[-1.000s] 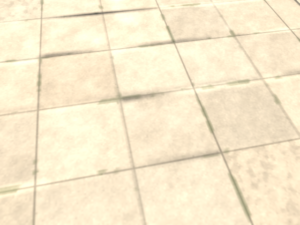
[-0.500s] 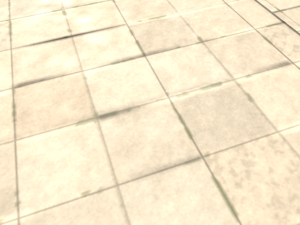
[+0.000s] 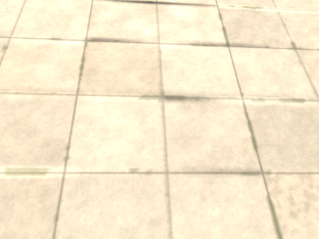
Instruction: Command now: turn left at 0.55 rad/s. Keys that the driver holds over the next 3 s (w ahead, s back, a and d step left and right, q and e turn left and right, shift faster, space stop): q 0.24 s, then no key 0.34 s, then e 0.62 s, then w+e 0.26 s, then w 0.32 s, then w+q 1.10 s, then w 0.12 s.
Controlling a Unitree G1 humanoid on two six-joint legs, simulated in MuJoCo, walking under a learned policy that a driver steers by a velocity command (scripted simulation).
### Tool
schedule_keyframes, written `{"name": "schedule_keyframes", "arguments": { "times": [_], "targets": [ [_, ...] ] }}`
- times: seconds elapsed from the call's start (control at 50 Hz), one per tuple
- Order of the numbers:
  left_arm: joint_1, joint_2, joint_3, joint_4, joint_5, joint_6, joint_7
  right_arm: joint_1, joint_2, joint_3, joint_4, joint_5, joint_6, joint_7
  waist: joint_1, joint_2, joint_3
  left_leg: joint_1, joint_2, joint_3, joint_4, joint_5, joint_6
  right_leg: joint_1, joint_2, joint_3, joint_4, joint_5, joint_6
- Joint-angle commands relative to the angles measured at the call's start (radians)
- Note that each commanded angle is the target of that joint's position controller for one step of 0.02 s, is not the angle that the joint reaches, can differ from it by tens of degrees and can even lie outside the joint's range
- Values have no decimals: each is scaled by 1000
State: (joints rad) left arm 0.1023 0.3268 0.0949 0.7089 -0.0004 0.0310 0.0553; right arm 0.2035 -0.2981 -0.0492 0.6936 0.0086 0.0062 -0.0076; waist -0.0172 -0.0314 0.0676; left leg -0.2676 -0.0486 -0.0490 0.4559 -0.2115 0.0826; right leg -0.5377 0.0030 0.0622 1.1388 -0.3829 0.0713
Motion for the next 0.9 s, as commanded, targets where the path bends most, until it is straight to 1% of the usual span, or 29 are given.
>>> {"name": "schedule_keyframes", "arguments": {
  "times": [0.02, 0.1, 0.18, 0.24, 0.32, 0.36, 0.38, 0.4, 0.42, 0.44, 0.46, 0.48, 0.5, 0.52, 0.56, 0.6, 0.62, 0.66, 0.68, 0.7, 0.72, 0.74, 0.76, 0.78, 0.82, 0.84, 0.86, 0.88, 0.9],
  "targets": [
    [-3, 66, 19, -59, -1, -17, 4, 1, -174, -48, -75, 4, -7, -18, 5, 130, -142, 215, 237, -284, -127, 359, 136, -94, -5, 39, -40, 56, 23],
    [-29, 68, 19, -64, -3, -27, 3, 2, -186, -54, -89, 2, 7, -27, -7, 157, -120, 210, 225, -344, -131, 227, 134, -91, -1, 58, -183, 71, 42],
    [-39, 66, 16, -62, -4, -43, -7, -14, -194, -61, -104, 0, 15, -28, -13, 174, -112, 164, 205, -398, -117, 163, 137, -26, 13, 68, -305, 58, 41],
    [-39, 69, 16, -62, -8, -58, -18, -26, -199, -65, -115, -1, 22, -24, -17, 179, -125, 148, 200, -446, -89, 215, 145, 34, 28, 71, -375, 35, 31],
    [-1, 74, 12, -50, -12, -73, -39, -50, -178, -56, -124, -1, 31, -18, -14, 184, -167, 159, 204, -466, -27, 409, 142, 148, 24, 43, -479, 27, 9],
    [34, 65, 10, -40, -11, -80, -51, -73, -163, -48, -125, 8, 37, -20, 14, 175, -168, 143, 179, -463, 4, 428, 117, 242, 22, 23, -638, 125, -14],
    [57, 62, 9, -32, -5, -83, -55, -75, -150, -43, -123, 15, 38, -22, 34, 159, -158, 108, 151, -450, 16, 356, 81, 326, 9, 19, -775, 275, -34],
    [52, 96, 11, -40, 12, -84, -52, -32, -118, -32, -116, 3, 34, -22, 14, 88, -167, 51, 103, -403, 65, 177, 25, 418, -89, 110, -811, 412, -71],
    [19, 157, 15, -63, 26, -77, -45, 48, -86, -21, -107, -22, 25, -18, -51, -136, -169, -45, -28, -261, 222, -217, -36, 482, -260, 281, -804, 686, -164],
    [35, 128, 5, -46, 46, -76, -48, 14, -136, -38, -119, -12, 20, -22, -26, -204, -128, -139, -80, -169, 347, -448, -94, 412, -364, 407, -815, 711, -330],
    [28, 109, 0, -48, 31, -79, -51, 8, -192, -57, -107, -12, 19, -28, -6, -139, -116, -155, -39, -156, 492, -447, -133, 389, -367, 403, -824, 625, -366],
    [18, 99, -3, -43, 17, -79, -48, -5, -196, -65, -95, -5, 23, -30, -3, -108, -111, -177, -30, -155, 563, -396, -152, 397, -316, 347, -815, 558, -335],
    [1, 88, -10, -43, 6, -78, -46, 2, -169, -62, -77, -3, 34, -32, -7, -93, -105, -182, -22, -156, 590, -362, -172, 399, -272, 289, -806, 512, -300],
    [-14, 76, -17, -39, -1, -78, -45, 7, -146, -57, -71, -5, 41, -32, -8, -94, -96, -180, -10, -158, 590, -327, -187, 396, -254, 259, -799, 513, -286],
    [-15, 64, -24, -25, 2, -68, -45, 1, -89, -38, -66, -2, 42, -25, -7, -115, -94, -135, 10, -93, 476, -290, -199, 394, -196, 180, -792, 540, -269],
    [1, 59, -28, -14, 5, -55, -45, -36, -38, -17, -68, -6, 34, -22, 18, -140, -115, -54, 43, -33, 284, -274, -201, 403, -164, 151, -771, 578, -258],
    [26, 69, -26, -5, 3, -49, -47, -51, -35, -16, -67, -5, 30, -22, 35, -151, -119, -24, 37, -15, 197, -251, -200, 415, -162, 170, -763, 589, -262],
    [32, 105, -19, 1, -13, -39, -49, -16, -66, -31, -42, 1, 26, -26, 18, -150, -114, 49, 13, 17, -16, -88, -182, 418, -155, 207, -742, 578, -255],
    [37, 122, -15, 0, -23, -39, -49, 4, -88, -37, -30, -2, 23, -28, 10, -140, -111, 106, 9, 17, -108, 19, -161, 394, -150, 225, -740, 565, -239],
    [52, 129, -14, 1, -24, -46, -50, 10, -129, -46, -35, -9, 22, -34, 14, -106, -125, 179, 46, -21, -107, 98, -133, 344, -147, 240, -739, 515, -205],
    [44, 115, -19, -13, -10, -59, -56, 32, -180, -58, -42, -18, 23, -43, 20, -19, -156, 258, 124, -61, -31, 263, -95, 269, -117, 207, -701, 448, -167],
    [28, 83, -23, -22, -17, -66, -59, 42, -205, -72, -21, -19, 28, -40, 26, 131, -159, 233, 149, -77, -12, 217, -38, 228, -26, 93, -647, 289, -119],
    [8, 78, -27, -17, -19, -65, -59, 35, -170, -66, -34, -23, 29, -35, 1, 155, -137, 215, 183, -119, -50, 170, 5, 191, 18, 44, -573, 195, -82],
    [-3, 81, -22, -26, -21, -60, -58, 35, -164, -66, -34, -25, 29, -36, -4, 188, -106, 201, 240, -177, -84, 158, 42, 133, 32, 21, -512, 142, -71],
    [17, 81, -14, -32, -21, -41, -56, 3, -153, -62, -48, -22, 19, -46, 3, 249, -68, 162, 345, -242, -108, 266, 111, 80, 22, -17, -352, -56, -63],
    [14, 83, -8, -38, -21, -33, -58, -2, -147, -57, -56, -26, 10, -51, -5, 255, -58, 158, 395, -261, -108, 375, 147, 40, 4, -19, -224, -192, -59],
    [13, 80, -4, -45, -24, -26, -60, -7, -150, -57, -56, -24, 4, -53, -2, 221, -48, 165, 416, -251, -106, 446, 161, 2, -19, -12, -159, -235, -53],
    [20, 69, -6, -47, -26, -18, -64, -26, -159, -61, -55, -16, 0, -53, 9, 186, -43, 168, 402, -208, -97, 467, 147, -3, -38, -14, -171, -213, -46],
    [21, 57, -11, -49, -25, -12, -68, -47, -170, -66, -55, -8, -1, -52, 12, 176, -48, 164, 377, -158, -88, 476, 126, 21, -48, -31, -212, -165, -40]
  ]
}}
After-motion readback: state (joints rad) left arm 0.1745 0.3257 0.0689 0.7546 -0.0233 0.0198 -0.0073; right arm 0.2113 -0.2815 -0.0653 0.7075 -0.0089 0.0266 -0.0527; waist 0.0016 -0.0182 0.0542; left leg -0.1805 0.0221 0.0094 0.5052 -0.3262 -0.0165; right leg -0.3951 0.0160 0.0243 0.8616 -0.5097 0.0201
